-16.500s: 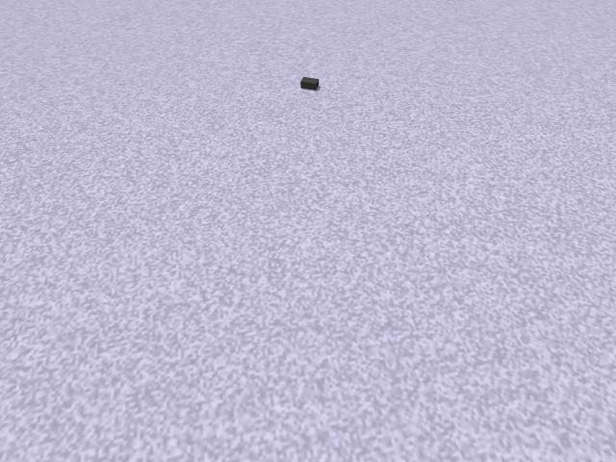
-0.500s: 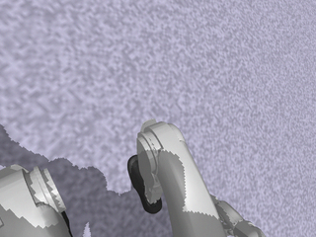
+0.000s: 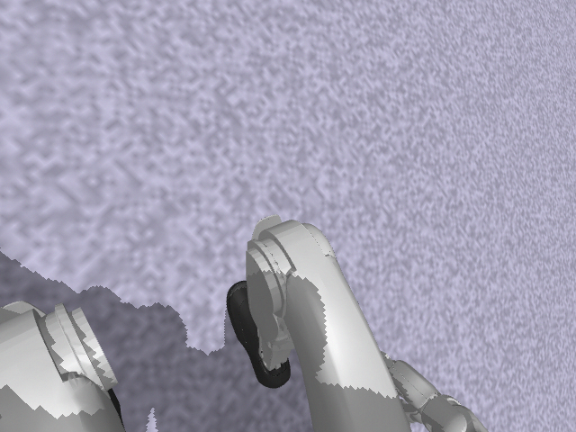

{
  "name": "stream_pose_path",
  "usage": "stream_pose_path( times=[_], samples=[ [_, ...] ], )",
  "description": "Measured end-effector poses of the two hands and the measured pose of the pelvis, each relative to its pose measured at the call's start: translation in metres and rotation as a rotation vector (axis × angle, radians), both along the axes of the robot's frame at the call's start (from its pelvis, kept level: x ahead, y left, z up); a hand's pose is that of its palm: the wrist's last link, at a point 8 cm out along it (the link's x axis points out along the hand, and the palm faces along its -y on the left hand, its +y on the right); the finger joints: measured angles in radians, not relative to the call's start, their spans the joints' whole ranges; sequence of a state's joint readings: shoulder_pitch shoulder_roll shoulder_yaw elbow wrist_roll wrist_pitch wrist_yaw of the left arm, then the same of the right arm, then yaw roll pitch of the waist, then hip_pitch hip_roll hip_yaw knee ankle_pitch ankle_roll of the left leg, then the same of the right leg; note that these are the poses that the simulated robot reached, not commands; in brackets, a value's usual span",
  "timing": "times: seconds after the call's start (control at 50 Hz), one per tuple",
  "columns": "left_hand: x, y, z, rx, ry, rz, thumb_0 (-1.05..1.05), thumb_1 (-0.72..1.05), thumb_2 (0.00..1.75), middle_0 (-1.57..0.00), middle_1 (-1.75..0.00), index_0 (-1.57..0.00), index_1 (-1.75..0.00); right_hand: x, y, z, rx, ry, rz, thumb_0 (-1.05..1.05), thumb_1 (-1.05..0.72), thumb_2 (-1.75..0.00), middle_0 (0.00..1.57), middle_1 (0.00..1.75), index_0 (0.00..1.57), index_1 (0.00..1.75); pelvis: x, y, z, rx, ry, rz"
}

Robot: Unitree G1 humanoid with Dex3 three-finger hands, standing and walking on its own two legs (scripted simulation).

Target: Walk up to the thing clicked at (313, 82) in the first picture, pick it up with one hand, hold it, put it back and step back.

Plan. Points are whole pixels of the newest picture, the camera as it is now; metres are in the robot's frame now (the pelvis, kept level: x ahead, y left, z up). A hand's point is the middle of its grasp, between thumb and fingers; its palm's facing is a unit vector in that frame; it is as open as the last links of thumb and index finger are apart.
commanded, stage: rest palm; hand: left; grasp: from above
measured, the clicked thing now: out of the picture +0.48 +0.35 -0.28
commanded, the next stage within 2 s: close in 0.42 s
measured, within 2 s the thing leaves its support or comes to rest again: neither
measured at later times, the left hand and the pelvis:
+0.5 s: hand out of the picture +0.45 +0.33 -0.25, palm faces -0.49 -0.12 -0.87, open 14.0 cm; pelvis +0.00 +0.00 +0.00, yaw +0 degrees
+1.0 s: hand out of the picture +0.45 +0.33 -0.25, palm faces -0.49 -0.11 -0.87, open 12.2 cm; pelvis +0.00 +0.00 +0.00, yaw -1 degrees
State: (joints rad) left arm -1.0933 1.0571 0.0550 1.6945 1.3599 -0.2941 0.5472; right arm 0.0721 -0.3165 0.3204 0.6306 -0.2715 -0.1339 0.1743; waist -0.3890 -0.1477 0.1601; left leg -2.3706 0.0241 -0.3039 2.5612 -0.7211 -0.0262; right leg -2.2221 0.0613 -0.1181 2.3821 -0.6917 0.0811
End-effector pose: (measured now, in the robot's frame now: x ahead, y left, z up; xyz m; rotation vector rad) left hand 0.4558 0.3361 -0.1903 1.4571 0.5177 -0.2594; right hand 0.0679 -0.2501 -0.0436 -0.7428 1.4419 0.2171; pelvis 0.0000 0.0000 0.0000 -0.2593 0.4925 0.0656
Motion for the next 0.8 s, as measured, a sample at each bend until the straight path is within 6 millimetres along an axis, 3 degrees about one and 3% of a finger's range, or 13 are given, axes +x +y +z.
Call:
stream_pose_path(
  times=[0.54, 0.8],
  samples=[
    [-0.0008, 0.0001, -0.0041, -0.002, 0.02, 0.01, 0.0, -0.49, 1.0, -0.11, -0.98, -0.1, -1.0, -0.0044, -0.0001, 0.0, 0.017, 0.007, 0.01, 0.0, -0.9, -0.9, 0.2, 0.3, 0.2, 0.3, -0.001, 0.0003, -0.0017, -0.004, -0.011, -0.006],
    [0.0033, 0.0004, -0.0018, 0.008, -0.014, 0.0, 0.0, -0.34, 0.9, -0.21, -0.9, -0.21, -0.91, -0.0019, -0.0006, 0.0013, 0.007, 0.004, 0.021, 0.0, -0.9, -0.9, 0.2, 0.3, 0.2, 0.3, -0.0015, 0.0003, -0.0019, -0.005, -0.012, -0.006]
  ],
)
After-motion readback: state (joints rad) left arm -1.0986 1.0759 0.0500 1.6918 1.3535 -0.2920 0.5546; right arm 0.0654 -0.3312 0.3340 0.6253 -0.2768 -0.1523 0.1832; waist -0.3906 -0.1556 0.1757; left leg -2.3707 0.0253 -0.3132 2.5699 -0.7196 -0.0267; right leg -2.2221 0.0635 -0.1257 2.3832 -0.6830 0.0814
